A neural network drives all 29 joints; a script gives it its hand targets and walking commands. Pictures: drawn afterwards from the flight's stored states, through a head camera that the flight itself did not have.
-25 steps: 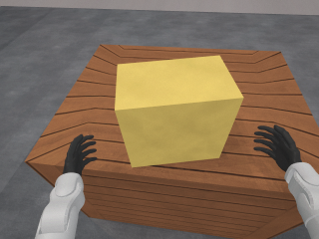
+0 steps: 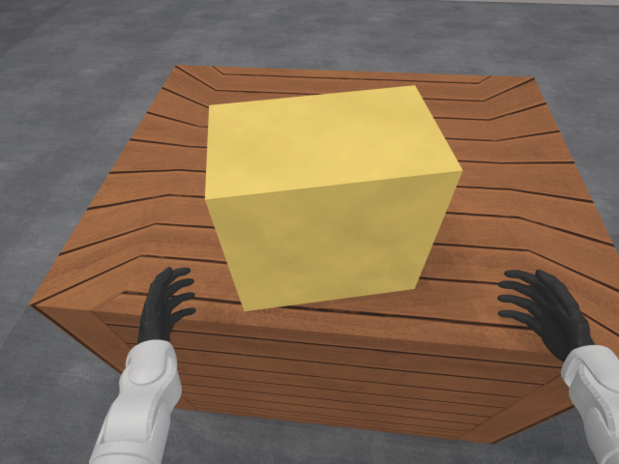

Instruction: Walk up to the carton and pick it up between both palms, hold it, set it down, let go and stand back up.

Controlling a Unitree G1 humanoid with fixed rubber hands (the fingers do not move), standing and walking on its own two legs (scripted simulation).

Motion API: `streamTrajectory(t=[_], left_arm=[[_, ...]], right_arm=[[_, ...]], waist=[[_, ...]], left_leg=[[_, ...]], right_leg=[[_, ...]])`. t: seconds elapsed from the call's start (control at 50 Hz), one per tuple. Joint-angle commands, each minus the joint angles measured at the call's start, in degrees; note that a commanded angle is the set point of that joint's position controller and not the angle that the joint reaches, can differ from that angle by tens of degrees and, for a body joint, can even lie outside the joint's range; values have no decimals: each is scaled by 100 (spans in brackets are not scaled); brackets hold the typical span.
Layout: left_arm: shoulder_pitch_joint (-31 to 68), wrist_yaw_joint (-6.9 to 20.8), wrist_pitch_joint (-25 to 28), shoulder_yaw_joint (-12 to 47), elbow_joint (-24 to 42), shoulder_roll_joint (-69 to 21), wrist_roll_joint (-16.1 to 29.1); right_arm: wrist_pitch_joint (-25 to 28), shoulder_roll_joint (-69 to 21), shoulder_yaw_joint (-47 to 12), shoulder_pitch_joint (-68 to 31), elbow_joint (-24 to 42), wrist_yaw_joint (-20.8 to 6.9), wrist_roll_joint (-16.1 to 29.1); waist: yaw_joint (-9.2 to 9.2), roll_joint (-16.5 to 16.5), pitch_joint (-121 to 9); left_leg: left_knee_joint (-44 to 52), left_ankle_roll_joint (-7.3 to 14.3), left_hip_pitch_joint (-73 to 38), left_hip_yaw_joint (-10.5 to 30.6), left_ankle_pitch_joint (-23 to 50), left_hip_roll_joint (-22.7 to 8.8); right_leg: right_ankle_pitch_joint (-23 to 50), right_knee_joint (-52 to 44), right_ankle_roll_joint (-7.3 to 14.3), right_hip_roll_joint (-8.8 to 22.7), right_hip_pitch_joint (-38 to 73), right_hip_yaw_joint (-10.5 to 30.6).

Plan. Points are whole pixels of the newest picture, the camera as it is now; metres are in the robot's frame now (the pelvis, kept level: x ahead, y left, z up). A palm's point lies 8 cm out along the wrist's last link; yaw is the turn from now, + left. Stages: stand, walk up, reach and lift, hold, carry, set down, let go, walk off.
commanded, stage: set down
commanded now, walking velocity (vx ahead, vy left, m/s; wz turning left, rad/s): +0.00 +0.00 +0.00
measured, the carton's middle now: (323, 207) +0.46 +0.04 +0.04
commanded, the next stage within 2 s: let go in 1.38 s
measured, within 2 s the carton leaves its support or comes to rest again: neither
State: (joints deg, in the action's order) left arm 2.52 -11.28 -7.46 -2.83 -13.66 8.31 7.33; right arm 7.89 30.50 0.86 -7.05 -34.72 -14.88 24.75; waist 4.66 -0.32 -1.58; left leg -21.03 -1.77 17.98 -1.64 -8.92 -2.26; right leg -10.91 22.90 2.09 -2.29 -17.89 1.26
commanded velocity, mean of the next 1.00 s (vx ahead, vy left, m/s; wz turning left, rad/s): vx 0.00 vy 0.00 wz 0.00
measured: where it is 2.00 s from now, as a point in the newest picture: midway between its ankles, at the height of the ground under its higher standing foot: outside the picture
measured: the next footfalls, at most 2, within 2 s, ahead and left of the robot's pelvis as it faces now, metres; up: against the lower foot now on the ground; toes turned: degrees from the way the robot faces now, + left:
none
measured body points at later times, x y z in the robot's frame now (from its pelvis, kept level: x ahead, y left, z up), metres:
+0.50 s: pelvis +0.02 +0.02 +0.00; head +0.02 +0.03 +0.45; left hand +0.21 +0.25 -0.05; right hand +0.25 -0.22 -0.04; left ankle +0.01 +0.14 -0.74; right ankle +0.00 -0.10 -0.74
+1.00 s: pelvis -0.01 +0.02 +0.00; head +0.01 +0.03 +0.45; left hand +0.17 +0.24 -0.09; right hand +0.20 -0.21 -0.06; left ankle +0.01 +0.14 -0.74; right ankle +0.00 -0.10 -0.74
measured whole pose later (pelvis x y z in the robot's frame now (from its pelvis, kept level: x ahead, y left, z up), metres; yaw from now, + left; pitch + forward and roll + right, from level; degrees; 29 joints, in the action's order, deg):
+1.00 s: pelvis -0.01 +0.02 +0.00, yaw +0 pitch -3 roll +0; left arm -7.3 -3.3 -6.9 0.2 -28.6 10.8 1.1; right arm 4.7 13.3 0.5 4.2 -35.2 -4.5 4.3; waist 1.5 2.1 5.8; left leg -20.7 -0.3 9.2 -1.6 -8.8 -0.6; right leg -10.7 22.3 0.4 -0.7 -8.9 1.4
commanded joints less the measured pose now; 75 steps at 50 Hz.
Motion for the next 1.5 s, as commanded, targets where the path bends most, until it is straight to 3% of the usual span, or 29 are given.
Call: streamTrajectory(t=[0.0,0.08,0.14,0.16,0.18,0.22,0.26,0.32,0.36,0.38,0.44,0.46,0.54,0.58,0.62,0.72,0.76,0.78,0.84,0.86,0.92,0.94,0.96,0.98,1.12,1.18,1.34,1.42,1.48], left_arm=[[484,299,651,-535,978,832,-233],[-94,180,1184,-350,1647,638,-105],[-813,650,1173,-305,167,686,-362],[-526,510,1354,-403,1238,763,-349],[-1004,516,1483,-331,1195,724,-311],[-935,323,1834,-157,1777,634,-220],[-919,571,1700,-91,544,422,-423],[-647,317,1910,24,908,418,-462],[-1035,513,1690,119,-70,395,-493],[-682,372,1774,77,574,487,-450],[-564,507,1221,165,-577,495,-516],[-476,309,1386,129,488,394,-541],[-637,440,818,166,-357,352,-598],[-216,271,851,142,409,387,-528],[-59,354,678,161,168,517,-476],[-216,400,616,191,424,588,-543],[-277,564,372,231,-341,674,-539],[-181,526,436,143,62,670,-517],[-392,823,193,47,-885,845,-721],[-137,662,433,-33,107,817,-666],[-104,867,279,117,-908,934,-666],[17,691,491,-45,104,995,-639],[-136,825,317,156,-518,944,-626],[37,628,563,-34,323,1063,-586],[-674,912,386,221,-1036,1121,-636],[-906,897,484,129,-744,1088,-631],[-973,1052,303,152,-869,858,-578],[-915,970,375,168,-444,883,-746],[-1042,969,332,104,-575,821,-753]], right_arm=[[440,1409,488,-758,594,200,-92],[924,1245,257,-312,1050,121,139],[919,440,-70,559,-139,357,-338],[1158,380,-327,196,908,377,-227],[1312,503,-270,619,783,401,-202],[1702,680,15,413,925,314,-105],[1591,196,-118,745,277,461,-513],[1733,238,-6,655,392,291,-331],[1577,101,-68,941,-233,428,-655],[1605,188,122,638,266,393,-515],[1146,-180,-196,722,-195,523,-859],[1258,303,120,567,490,481,-758],[787,-126,66,741,355,662,-1103],[744,-65,79,365,979,595,-866],[613,-260,200,366,1182,703,-1332],[388,-341,361,340,1473,823,-1488],[144,-715,310,542,942,912,-1800],[168,-697,265,512,1280,898,-1747],[-135,-1136,-2,626,629,1065,-1948],[22,-854,237,352,1202,959,-1800],[-172,-1274,162,618,292,1149,-2277],[-18,-1067,260,475,943,1098,-2007],[-98,-1300,198,690,369,1162,-2227],[109,-1106,426,389,1073,1072,-2130],[300,-1388,527,1052,16,1291,-2605],[486,-1180,434,1122,289,1259,-2485],[644,-1248,376,1166,260,1345,-2470],[723,-1166,456,1405,226,1248,-2486],[722,-1165,502,1403,210,1258,-2436]], waist=[[-35,765,-1567],[-5,643,-2138],[-412,742,-1384],[-29,679,-1789],[-103,651,-1995],[-107,129,-2376],[-385,218,-1615],[-234,-185,-1280],[-368,94,-898],[-221,-203,-1070],[-324,21,-477],[-166,-216,-606],[-285,220,-231],[-55,32,-258],[-163,562,-332],[-54,278,-426],[-368,346,-292],[-164,442,-247],[-283,549,37],[-123,326,-323],[-488,152,-259],[-233,-167,-430],[-438,-76,-466],[-252,-152,-619],[-696,-165,-595],[-420,-37,-613],[-385,356,-75],[-470,-316,-253],[-457,-232,-188]], left_leg=[[133,310,-595,-22,597,404],[-86,145,-753,71,1356,417],[-218,120,-703,-46,1122,583],[-195,106,-701,-71,1437,566],[-209,59,-657,-45,1681,564],[-407,-119,-1178,126,2347,456],[-342,-151,-1396,90,1934,400],[-366,-194,-1866,129,1975,210],[-354,-231,-2122,72,1881,220],[-327,-237,-2090,126,1946,176],[-100,-98,-1773,-19,1110,219],[-76,-175,-1956,107,1526,92],[3,4,-1697,84,1014,196],[112,-3,-1643,64,839,187],[154,101,-1647,-39,470,192],[260,94,-1627,-138,458,263],[220,104,-1545,-266,26,348],[280,146,-1396,-196,5,278],[257,197,-1461,-383,-396,378],[273,154,-1388,-301,-62,317],[302,131,-1283,-371,-543,355],[311,129,-1400,-260,-143,299],[245,84,-1432,-328,-308,333],[197,71,-1443,-256,-167,264],[-37,-39,-1738,-200,401,253],[-90,-70,-1820,-116,921,191],[-218,-139,-2073,-169,1563,171],[-314,-219,-2449,-55,2226,146],[-295,-197,-2258,-95,2120,210]], right_leg=[[2464,-179,-26,176,1454,353],[3117,78,-30,87,1603,112],[3726,-84,-122,325,1657,388],[4065,82,-197,248,1886,344],[4578,133,-216,254,2044,355],[4472,215,-119,109,1688,52],[3673,-61,-60,104,1337,61],[2004,-293,117,-96,488,-206],[1867,-489,141,-95,426,-166],[1598,-463,143,-96,375,-293],[1028,-659,99,43,500,-152],[983,-547,171,-98,457,-358],[819,-719,83,26,560,-213],[341,-733,48,52,501,-270],[125,-783,-11,172,487,-126],[156,-728,-34,213,642,-143],[87,-827,-20,303,559,-42],[-229,-721,-45,227,674,-115],[-435,-926,-134,499,628,192],[-415,-721,-118,359,638,-32],[-266,-750,-131,424,827,63],[-227,-483,-161,375,753,-102],[-237,-562,-136,352,704,1],[-446,-406,-157,308,610,-168],[327,-448,-136,280,678,-91],[587,-412,-93,86,789,-172],[784,-586,-134,22,601,-246],[611,-635,-35,-57,504,-310],[852,-594,-70,-64,664,-316]])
